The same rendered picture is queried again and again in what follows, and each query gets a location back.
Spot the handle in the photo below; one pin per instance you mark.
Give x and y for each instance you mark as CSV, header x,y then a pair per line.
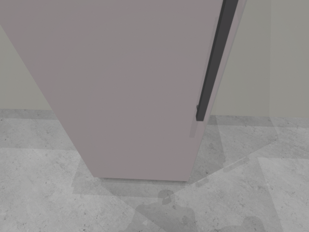
x,y
222,31

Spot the fridge door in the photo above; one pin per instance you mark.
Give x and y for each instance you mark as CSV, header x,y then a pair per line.
x,y
123,77

